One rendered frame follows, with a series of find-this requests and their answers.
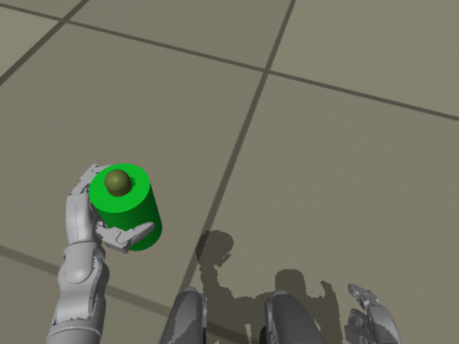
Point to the left robot hand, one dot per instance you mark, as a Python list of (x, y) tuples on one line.
[(83, 222)]

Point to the bottle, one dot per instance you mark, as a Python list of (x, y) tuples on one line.
[(123, 197)]

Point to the right robot hand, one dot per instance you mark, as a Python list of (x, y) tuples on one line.
[(376, 327)]

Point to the left robot arm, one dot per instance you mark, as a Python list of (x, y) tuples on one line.
[(80, 311)]

